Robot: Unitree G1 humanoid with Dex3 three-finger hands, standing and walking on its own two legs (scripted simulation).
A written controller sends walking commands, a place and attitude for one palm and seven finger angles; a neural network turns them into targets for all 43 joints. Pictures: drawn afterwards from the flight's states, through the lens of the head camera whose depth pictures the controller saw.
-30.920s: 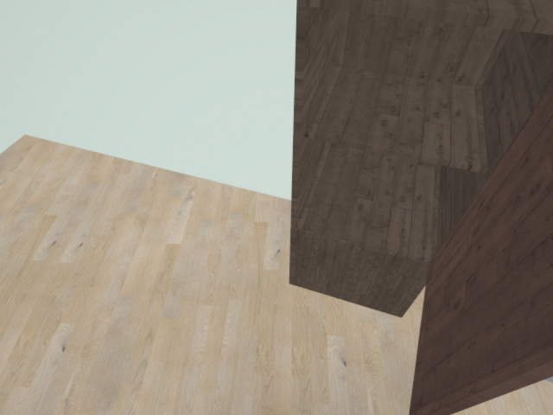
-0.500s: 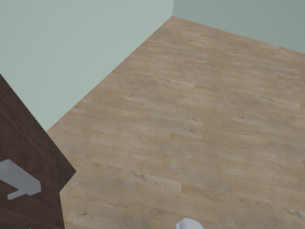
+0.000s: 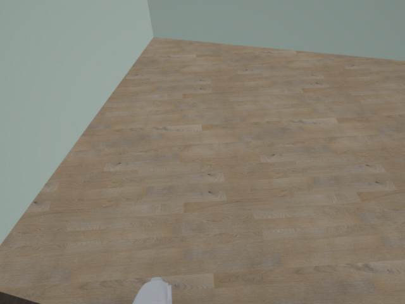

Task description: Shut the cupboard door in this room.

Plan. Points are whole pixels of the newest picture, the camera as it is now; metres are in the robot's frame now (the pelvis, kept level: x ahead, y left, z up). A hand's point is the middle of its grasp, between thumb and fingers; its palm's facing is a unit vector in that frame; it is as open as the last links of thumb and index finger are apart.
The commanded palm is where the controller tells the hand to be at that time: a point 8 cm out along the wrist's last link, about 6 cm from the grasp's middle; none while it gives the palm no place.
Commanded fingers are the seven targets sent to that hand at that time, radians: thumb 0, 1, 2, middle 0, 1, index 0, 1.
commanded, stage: walk to a spot facing it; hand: left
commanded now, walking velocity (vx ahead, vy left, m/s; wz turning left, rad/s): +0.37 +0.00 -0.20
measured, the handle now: out of the picture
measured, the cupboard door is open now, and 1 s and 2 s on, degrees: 53 53 53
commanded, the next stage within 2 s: turn to face it in 1.40 s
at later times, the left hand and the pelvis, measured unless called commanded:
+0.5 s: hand (134, 240) +0.29 +0.20 -0.17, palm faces -0.14 -0.97 -0.18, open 7.3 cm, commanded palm none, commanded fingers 0.00 0.90 0.90 -0.20 -0.30 -0.20 -0.30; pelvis +0.20 +0.03 +0.00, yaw -10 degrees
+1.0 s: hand (175, 212) +0.37 +0.10 -0.16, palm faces -0.06 -0.98 -0.20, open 7.2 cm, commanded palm none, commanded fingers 0.00 0.90 0.90 -0.20 -0.30 -0.20 -0.30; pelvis +0.38 -0.08 +0.00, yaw -8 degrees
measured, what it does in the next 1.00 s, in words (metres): walks ahead: left foot, then right foot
